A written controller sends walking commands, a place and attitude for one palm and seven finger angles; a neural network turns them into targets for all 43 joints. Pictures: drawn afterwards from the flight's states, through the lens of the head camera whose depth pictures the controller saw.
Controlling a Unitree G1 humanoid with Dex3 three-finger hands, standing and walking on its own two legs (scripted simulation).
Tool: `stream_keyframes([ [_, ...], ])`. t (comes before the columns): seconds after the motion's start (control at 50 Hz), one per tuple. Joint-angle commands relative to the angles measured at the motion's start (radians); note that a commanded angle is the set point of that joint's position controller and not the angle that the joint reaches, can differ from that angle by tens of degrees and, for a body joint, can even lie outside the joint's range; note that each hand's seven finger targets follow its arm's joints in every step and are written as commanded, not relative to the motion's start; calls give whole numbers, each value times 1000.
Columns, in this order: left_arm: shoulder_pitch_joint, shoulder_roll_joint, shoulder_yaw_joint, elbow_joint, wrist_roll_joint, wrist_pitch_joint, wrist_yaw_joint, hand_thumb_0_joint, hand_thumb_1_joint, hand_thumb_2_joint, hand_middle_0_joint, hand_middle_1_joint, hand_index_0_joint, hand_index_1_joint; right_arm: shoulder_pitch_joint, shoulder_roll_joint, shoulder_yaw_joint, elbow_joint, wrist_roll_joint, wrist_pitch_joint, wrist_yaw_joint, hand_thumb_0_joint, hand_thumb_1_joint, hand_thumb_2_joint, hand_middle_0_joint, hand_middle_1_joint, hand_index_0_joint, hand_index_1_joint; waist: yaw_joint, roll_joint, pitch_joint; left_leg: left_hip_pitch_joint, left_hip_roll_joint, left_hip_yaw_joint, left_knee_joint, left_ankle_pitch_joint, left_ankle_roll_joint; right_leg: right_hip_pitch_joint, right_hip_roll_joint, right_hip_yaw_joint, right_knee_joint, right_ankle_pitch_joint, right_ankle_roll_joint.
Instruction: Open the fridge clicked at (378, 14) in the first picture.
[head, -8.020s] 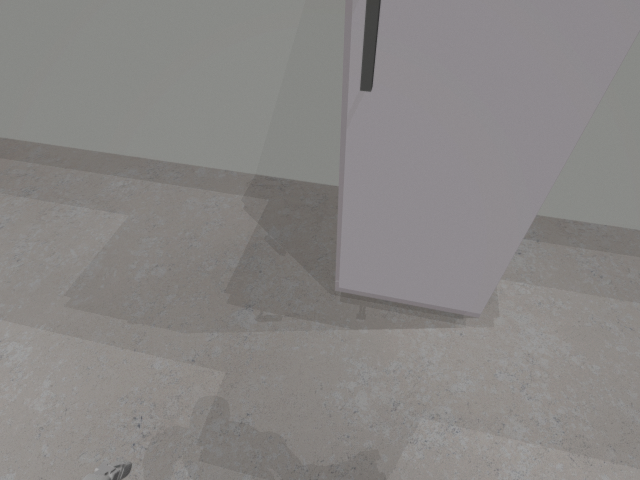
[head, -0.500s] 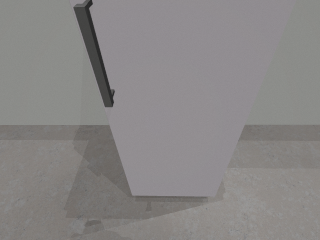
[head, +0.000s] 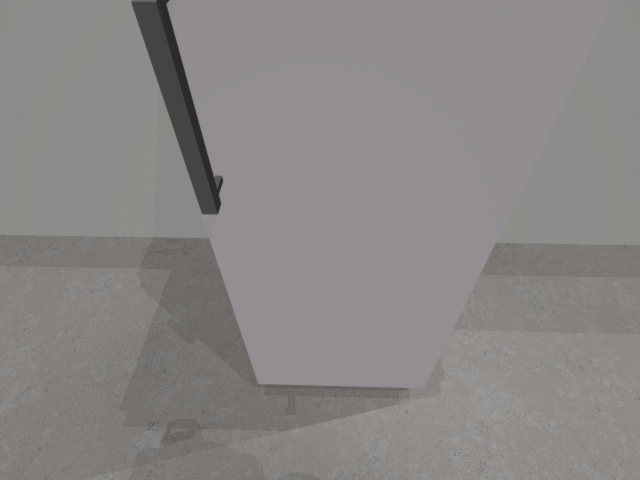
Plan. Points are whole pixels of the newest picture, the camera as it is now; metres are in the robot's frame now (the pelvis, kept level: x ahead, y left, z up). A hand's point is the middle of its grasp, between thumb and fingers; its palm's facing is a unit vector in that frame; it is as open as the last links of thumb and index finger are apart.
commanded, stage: look again from close up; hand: left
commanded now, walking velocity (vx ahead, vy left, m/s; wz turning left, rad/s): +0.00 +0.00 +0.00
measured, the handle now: (191, 115) +0.46 +0.19 +0.23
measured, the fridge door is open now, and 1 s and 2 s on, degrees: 0 0 0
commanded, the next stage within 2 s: raise the hand to about handle height in 0.50 s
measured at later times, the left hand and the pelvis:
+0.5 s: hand out of the picture +0.00 +0.16 -0.17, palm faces +0.04 -0.98 -0.20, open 7.3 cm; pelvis +0.01 -0.01 +0.00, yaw +0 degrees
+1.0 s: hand (187, 432) +0.17 +0.17 +0.01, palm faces +0.01 -1.00 +0.00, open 8.5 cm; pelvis -0.01 -0.01 -0.04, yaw +1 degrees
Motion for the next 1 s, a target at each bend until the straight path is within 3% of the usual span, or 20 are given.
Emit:
stream_keyframes([
  [0.0, 54, 102, 19, -35, -5, -20, 10, 0, 900, 900, -200, -300, -200, -300, 82, -79, -19, -16, -2, -13, -10, 0, -900, -900, 200, 300, 200, 300, -7, -29, 50, -111, 97, -95, -103, 64, 15, 56, -105, 138, -93, 28, -14],
  [0.26, 42, 111, 24, -40, -3, -19, 11, 0, 900, 900, -200, -300, -200, -300, 68, -78, -21, -8, -1, -13, -12, 0, -900, -900, 200, 300, 200, 300, -3, -16, 50, -89, 106, -93, -113, 101, 11, 76, -104, 127, -86, 91, -16],
  [0.56, 36, 123, 26, -47, -4, -15, 8, 0, 900, 900, -200, -300, -200, -300, 73, -81, -20, -7, -4, -6, -9, 0, -900, -900, 200, 300, 200, 300, -3, -32, 69, -94, 94, -90, -113, 37, 10, 51, -107, 148, -132, -40, -17],
  [0.58, 120, 143, 19, 2, 4, -33, 47, 0, 900, 900, -200, -300, -200, -300, -41, -133, -27, -62, 6, -17, 2, 0, -900, -900, 200, 300, 200, 300, 36, -41, 11, -133, 118, -46, 81, 114, -14, 92, -156, 161, -35, 446, 8],
  [0.6, -656, 347, 96, -1522, -226, -260, 28, 0, 877, 890, -202, -315, -202, -315, -63, -315, -38, -439, 59, -171, -51, 0, -900, -900, 200, 300, 200, 300, -82, 173, -478, 70, -10, -88, -38, 166, 6, 219, -59, 145, -5, 236, 7],
  [0.62, -248, 305, 116, -1323, -141, -205, 90, 0, 853, 880, -203, -330, -203, -330, -152, -230, -26, -399, 50, -257, -82, 0, -900, -900, 200, 300, 200, 300, 4, 261, -464, 36, -4, -55, -38, 198, 13, 208, -17, 111, 34, 75, -24],
  [0.64, 96, 9, -46, -1019, -142, -79, 109, 0, 830, 870, -205, -345, -205, -345, -122, -168, -23, -363, 61, -284, -78, 0, -900, -900, 200, 300, 200, 300, -25, 164, -224, -83, 12, -68, -42, 136, -2, 89, -14, 53, 9, 19, -5],
  [0.66, 104, -52, -71, -1030, -179, -42, 101, 0, 807, 860, -207, -360, -207, -360, -68, -194, -40, -384, 77, -298, -75, 0, -900, -900, 200, 300, 200, 300, -25, 50, -105, -152, 18, -93, -43, 52, -11, 29, -22, 31, -16, -59, 14],
  [0.68, -64, 36, -52, -1219, -199, -112, 92, 0, 783, 850, -208, -375, -208, -375, -120, -234, -37, -447, 81, -326, -73, 0, -900, -900, 200, 300, 200, 300, -60, -73, -2, -174, 14, -117, -16, -38, 10, -53, -18, 47, -38, -167, 28],
  [0.7, -59, 122, 30, -1244, -197, -171, 80, 0, 760, 840, -210, -390, -210, -390, -120, -257, -58, -473, 62, -347, -78, 0, -900, -900, 200, 300, 200, 300, -59, -153, -39, -195, 0, -101, 29, -83, 15, -90, -18, 54, -43, -278, 34],
  [0.72, -4, 131, 67, -1216, -193, -218, 60, 0, 737, 830, -212, -405, -212, -405, -118, -254, -66, -496, 48, -357, -75, 0, -900, -900, 200, 300, 200, 300, -51, -209, -28, -248, -10, -93, 74, -99, 15, -134, -18, 52, -30, -344, 36],
  [0.74, 65, 83, 64, -1144, -202, -268, 22, 0, 713, 820, -213, -420, -213, -420, -132, -242, -68, -522, 39, -363, -66, 0, -900, -900, 200, 300, 200, 300, -30, -272, 21, -319, -15, -92, 110, -116, 9, -178, -20, 52, -6, -395, 38],
  [0.76, 178, 88, 104, -1050, -212, -323, -31, 0, 690, 810, -215, -435, -215, -435, -134, -240, -82, -546, 40, -363, -47, 0, -900, -900, 200, 300, 200, 300, 10, -233, 33, -364, -21, -84, 146, -107, -2, -188, -25, 69, 24, -403, 29],
  [0.8, 322, 72, 141, -1033, -250, -465, -157, 0, 643, 790, -218, -465, -218, -465, -162, -236, -93, -615, 30, -351, -3, 0, -900, -900, 200, 300, 200, 300, 50, -215, -39, -440, -34, -64, 227, -91, -19, -184, -18, 62, 131, -346, 17],
  [0.84, 371, 136, 213, -1028, -272, -563, -276, 0, 597, 770, -222, -495, -222, -495, -199, -252, -108, -683, 32, -323, 26, 0, -900, -900, 200, 300, 200, 300, 46, -177, -74, -500, -50, -50, 307, -86, -18, -162, -27, 96, 176, -285, 6],
  [0.86, 425, 188, 271, -1004, -267, -539, -305, 0, 573, 760, -223, -510, -223, -510, -204, -263, -117, -713, 39, -299, 33, 0, -900, -900, 200, 300, 200, 300, 76, -121, -97, -507, -53, -40, 319, -66, -10, -140, -33, 114, 190, -242, 0],
  [0.92, 287, 191, 242, -1262, -304, -422, -314, 0, 503, 730, -228, -555, -228, -555, -235, -248, -96, -810, 60, -249, 8, 0, -900, -900, 200, 300, 200, 300, 61, -64, -176, -511, -58, -22, 318, -68, 8, -112, -41, 154, 177, -251, 14],
  [0.94, 238, 199, 246, -1345, -305, -400, -294, 0, 480, 720, -230, -570, -230, -570, -228, -240, -90, -823, 61, -241, -3, 0, -900, -900, 200, 300, 200, 300, 52, -20, -185, -491, -52, -27, 315, -56, 9, -125, -35, 147, 181, -239, 14],
  [0.96, 180, 203, 254, -1398, -312, -395, -270, 0, 457, 710, -232, -585, -232, -585, -199, -236, -86, -820, 54, -234, -10, 0, -900, -900, 200, 300, 200, 300, 35, -47, -186, -481, -44, -49, 314, -74, 10, -147, -27, 143, 179, -273, 18],
  [0.98, 135, 216, 261, -1468, -300, -400, -244, 0, 433, 700, -233, -600, -233, -600, -182, -233, -86, -826, 50, -233, -17, 0, -900, -900, 200, 300, 200, 300, 23, -14, -194, -456, -35, -59, 317, -46, 13, -152, -20, 139, 189, -234, 17],
])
